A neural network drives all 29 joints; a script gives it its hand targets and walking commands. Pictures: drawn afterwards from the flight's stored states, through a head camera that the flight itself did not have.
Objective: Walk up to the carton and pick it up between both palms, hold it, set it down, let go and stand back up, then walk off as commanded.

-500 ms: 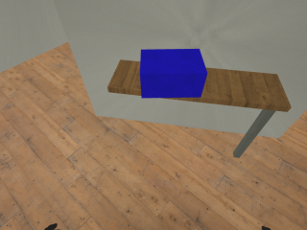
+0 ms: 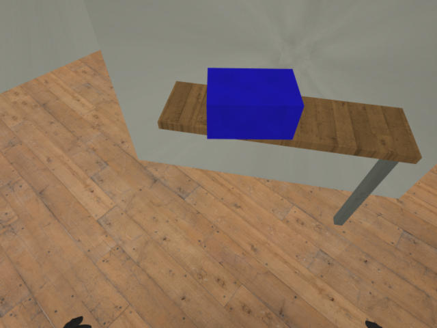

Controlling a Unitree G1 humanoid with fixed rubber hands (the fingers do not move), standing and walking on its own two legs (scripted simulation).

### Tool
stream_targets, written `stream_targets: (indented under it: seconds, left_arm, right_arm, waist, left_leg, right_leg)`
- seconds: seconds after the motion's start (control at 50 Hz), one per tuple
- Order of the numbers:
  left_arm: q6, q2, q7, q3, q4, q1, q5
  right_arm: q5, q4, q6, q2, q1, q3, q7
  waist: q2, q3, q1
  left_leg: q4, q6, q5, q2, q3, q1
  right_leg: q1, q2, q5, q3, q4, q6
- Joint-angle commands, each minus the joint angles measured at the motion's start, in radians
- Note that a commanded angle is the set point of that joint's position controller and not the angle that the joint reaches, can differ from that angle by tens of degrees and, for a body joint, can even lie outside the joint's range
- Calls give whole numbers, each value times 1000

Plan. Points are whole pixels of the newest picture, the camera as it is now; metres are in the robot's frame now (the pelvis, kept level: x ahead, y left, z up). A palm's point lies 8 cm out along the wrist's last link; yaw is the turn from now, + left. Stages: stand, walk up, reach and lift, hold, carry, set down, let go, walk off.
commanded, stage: stand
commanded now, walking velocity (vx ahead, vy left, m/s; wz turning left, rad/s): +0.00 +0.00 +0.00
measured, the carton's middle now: (250, 103) +0.81 -0.08 -0.11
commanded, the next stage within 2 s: none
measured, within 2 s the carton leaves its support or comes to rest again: neither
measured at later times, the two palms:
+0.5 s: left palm out of the picture +0.08 +0.30 -0.10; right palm out of the picture +0.10 -0.30 -0.10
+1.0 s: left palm out of the picture +0.08 +0.30 -0.10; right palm out of the picture +0.08 -0.30 -0.11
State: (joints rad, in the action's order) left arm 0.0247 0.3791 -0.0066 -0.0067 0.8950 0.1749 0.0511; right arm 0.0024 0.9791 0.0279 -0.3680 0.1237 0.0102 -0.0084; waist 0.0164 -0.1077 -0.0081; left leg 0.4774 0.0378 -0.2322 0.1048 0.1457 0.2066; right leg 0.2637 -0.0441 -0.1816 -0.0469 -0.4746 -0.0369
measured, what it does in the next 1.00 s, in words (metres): stands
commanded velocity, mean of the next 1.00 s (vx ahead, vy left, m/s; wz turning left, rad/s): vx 0.00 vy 0.00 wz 0.00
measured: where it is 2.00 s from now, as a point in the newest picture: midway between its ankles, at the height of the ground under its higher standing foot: outside the picture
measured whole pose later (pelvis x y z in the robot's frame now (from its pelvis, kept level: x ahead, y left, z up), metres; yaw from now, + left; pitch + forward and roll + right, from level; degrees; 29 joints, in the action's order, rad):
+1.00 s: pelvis -0.01 -0.01 +0.00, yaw +0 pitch -2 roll +1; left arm 0.03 0.38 -0.01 -0.01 0.91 0.17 0.05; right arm 0.00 1.02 0.03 -0.37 0.13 0.00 -0.02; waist 0.02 -0.07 -0.02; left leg 0.44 0.04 -0.20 0.10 0.15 0.19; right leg 0.26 -0.04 -0.15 -0.05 -0.45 -0.04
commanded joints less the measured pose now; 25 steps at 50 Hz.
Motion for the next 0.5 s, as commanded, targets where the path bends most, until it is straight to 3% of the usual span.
stream_targets:
  seconds: [0.0, 0.02, 0.08, 0.1, 0.14, 0.2, 0.24, 0.26, 0.28, 0.32, 0.36, 0.38, 0.4, 0.42, 0.44, 0.46, 0.48]
  left_arm:
    - [32, 177, 9, 42, 20, -51, -57]
    - [29, 162, 10, 35, 22, -44, -55]
    - [25, 182, 12, 42, 22, -67, -58]
    - [26, 178, 12, 42, 24, -51, -59]
    - [32, 180, 10, 44, 24, -57, -59]
    - [27, 161, 9, 35, 34, -46, -58]
    - [32, 182, 8, 37, 27, -55, -56]
    - [34, 171, 11, 36, 31, -47, -65]
    - [32, 175, 13, 33, 27, -58, -65]
    - [31, 183, 11, 42, 37, -29, -59]
    - [32, 177, 12, 35, 35, -49, -57]
    - [29, 183, 13, 32, 34, -50, -65]
    - [29, 167, 14, 31, 29, -48, -71]
    - [32, 161, 15, 27, 31, -42, -67]
    - [31, 193, 14, 36, 39, -40, -59]
    - [34, 177, 12, 31, 45, -32, -61]
    - [33, 188, 12, 35, 44, -45, -63]
  right_arm:
    - [2, -13, 23, -198, -46, 25, 9]
    - [-1, -14, 21, -194, -53, 27, 9]
    - [-1, -6, 26, -207, -33, 28, 12]
    - [1, -6, 26, -200, -38, 32, 11]
    - [7, -10, 23, -190, -29, 26, 10]
    - [11, -8, 25, -208, -58, 27, 9]
    - [2, -12, 25, -188, -29, 22, 7]
    - [10, -5, 24, -197, -48, 22, 8]
    - [3, -9, 24, -185, -31, 25, 9]
    - [2, -3, 26, -189, -37, 20, 7]
    - [6, -5, 23, -188, -43, 20, 10]
    - [6, -5, 19, -208, -50, 26, 10]
    - [4, 1, 19, -210, -43, 28, 10]
    - [3, 4, 20, -204, -40, 25, 7]
    - [3, 0, 20, -209, -30, 24, 3]
    - [7, 0, 16, -212, -47, 29, 2]
    - [1, 11, 14, -204, -18, 24, -1]
  waist:
    - [17, 273, -17]
    - [-9, 293, -16]
    - [8, 255, -7]
    - [-18, 257, -6]
    - [11, 269, -11]
    - [-26, 227, -14]
    - [16, 253, -6]
    - [17, 260, -23]
    - [3, 243, -6]
    - [-17, 263, -17]
    - [-5, 238, -11]
    - [36, 233, -14]
    - [37, 224, -17]
    - [3, 216, -13]
    - [20, 205, -3]
    - [30, 216, -20]
    - [5, 220, -13]
  left_leg:
    - [-130, 16, 170, -173, 112, -71]
    - [-120, 12, 178, -174, 107, -99]
    - [-135, 15, 185, -182, 107, -103]
    - [-136, 25, 180, -187, 116, -93]
    - [-142, 28, 136, -182, 112, -80]
    - [-154, 24, 131, -184, 120, -67]
    - [-147, 25, 112, -176, 113, -74]
    - [-148, 25, 135, -178, 111, -92]
    - [-147, 25, 154, -182, 118, -89]
    - [-138, 20, 163, -178, 107, -104]
    - [-153, 29, 126, -185, 123, -77]
    - [-150, 20, 114, -170, 112, -84]
    - [-156, 26, 79, -172, 126, -56]
    - [-155, 25, 45, -170, 122, -58]
    - [-156, 24, 43, -174, 124, -59]
    - [-153, 26, 41, -171, 115, -72]
    - [-157, 20, 5, -162, 106, -64]
  right_leg:
    - [-182, 146, 133, -131, 94, -19]
    - [-170, 148, 130, -129, 108, -19]
    - [-150, 149, 140, -130, 110, -21]
    - [-150, 142, 131, -131, 112, -22]
    - [-167, 152, 93, -136, 124, -19]
    - [-148, 136, 94, -127, 124, -10]
    - [-155, 140, 74, -136, 123, -16]
    - [-161, 145, 99, -129, 123, -18]
    - [-154, 153, 115, -139, 123, -24]
    - [-152, 151, 117, -131, 124, -23]
    - [-150, 147, 88, -132, 125, -22]
    - [-140, 146, 68, -125, 127, -19]
    - [-150, 139, 63, -134, 136, -13]
    - [-123, 148, 18, -149, 151, -19]
    - [-101, 156, 5, -155, 165, -24]
    - [-111, 151, 5, -159, 161, -21]
    - [-106, 158, -60, -167, 171, -25]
